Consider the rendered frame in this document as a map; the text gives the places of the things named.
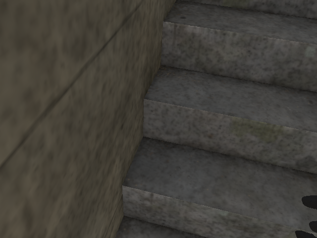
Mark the right robot hand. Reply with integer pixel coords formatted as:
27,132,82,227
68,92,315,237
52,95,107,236
295,195,317,238

